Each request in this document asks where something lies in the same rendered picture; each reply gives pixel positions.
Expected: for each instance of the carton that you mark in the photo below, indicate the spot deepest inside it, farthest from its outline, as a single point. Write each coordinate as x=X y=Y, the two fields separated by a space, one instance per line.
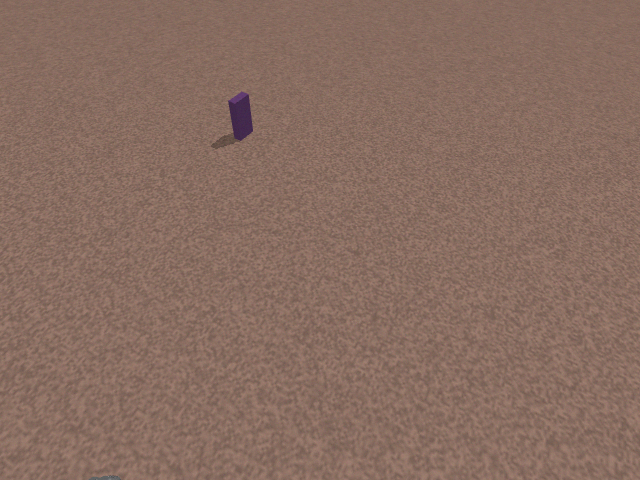
x=241 y=115

